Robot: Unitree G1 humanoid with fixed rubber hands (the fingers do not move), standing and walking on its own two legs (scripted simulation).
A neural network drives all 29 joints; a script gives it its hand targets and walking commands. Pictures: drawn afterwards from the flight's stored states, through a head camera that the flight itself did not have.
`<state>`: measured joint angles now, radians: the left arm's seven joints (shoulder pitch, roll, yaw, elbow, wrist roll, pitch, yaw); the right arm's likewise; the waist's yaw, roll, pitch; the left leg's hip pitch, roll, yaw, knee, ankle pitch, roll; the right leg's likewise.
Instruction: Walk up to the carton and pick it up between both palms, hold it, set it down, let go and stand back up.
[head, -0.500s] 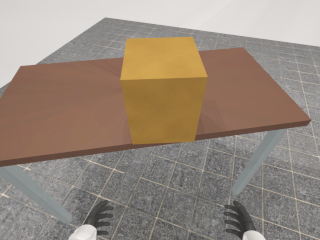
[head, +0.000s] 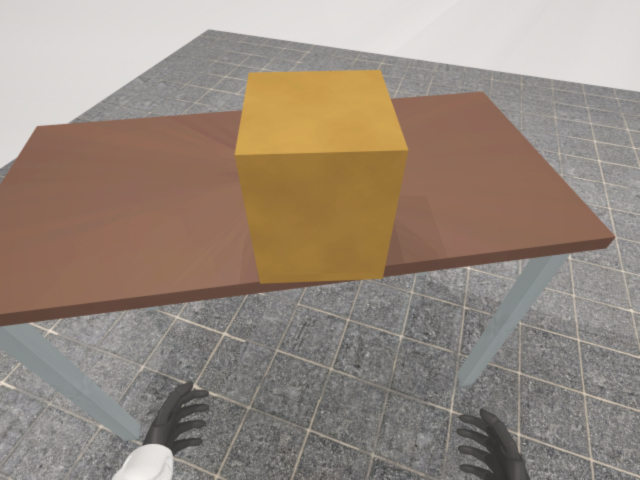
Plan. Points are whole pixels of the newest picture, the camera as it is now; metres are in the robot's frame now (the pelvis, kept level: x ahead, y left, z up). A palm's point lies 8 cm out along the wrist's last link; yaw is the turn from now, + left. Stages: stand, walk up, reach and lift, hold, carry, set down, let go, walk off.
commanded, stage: reach and lift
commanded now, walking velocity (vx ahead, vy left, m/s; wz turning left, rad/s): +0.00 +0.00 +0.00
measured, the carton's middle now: (318, 180) +0.53 +0.04 +0.09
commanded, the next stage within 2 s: none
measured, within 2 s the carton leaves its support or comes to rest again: neither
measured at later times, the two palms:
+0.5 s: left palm (156, 390) +0.23 +0.23 +0.00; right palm (490, 375) +0.26 -0.19 -0.01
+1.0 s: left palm (165, 330) +0.28 +0.22 +0.05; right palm (492, 316) +0.31 -0.19 +0.05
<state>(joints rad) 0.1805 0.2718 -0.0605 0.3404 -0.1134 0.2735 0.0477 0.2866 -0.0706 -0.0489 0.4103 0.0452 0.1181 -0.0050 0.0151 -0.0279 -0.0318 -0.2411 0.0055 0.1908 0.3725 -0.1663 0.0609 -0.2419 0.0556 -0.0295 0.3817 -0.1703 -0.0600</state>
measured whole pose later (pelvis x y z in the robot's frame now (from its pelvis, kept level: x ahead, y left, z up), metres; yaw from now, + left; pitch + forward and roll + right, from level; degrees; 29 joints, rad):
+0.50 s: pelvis +0.03 +0.00 +0.00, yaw +2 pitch +2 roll -1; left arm 0.16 0.27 -0.07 0.13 -0.18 0.24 0.05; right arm 0.17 -0.16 -0.02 0.26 0.20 0.14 -0.04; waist 0.06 -0.01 -0.03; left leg -0.19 0.01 0.16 0.34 -0.18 0.05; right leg -0.14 0.07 -0.05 0.26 -0.15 -0.06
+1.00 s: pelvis +0.02 -0.01 +0.01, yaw +2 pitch +2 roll +0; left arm -0.03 0.26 0.01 0.17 -0.23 0.16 0.02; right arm 0.00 -0.18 0.01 0.16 0.25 0.15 -0.12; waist 0.05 -0.02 -0.03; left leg -0.18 0.01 0.15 0.30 -0.15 0.04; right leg -0.14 0.07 -0.06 0.25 -0.14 -0.08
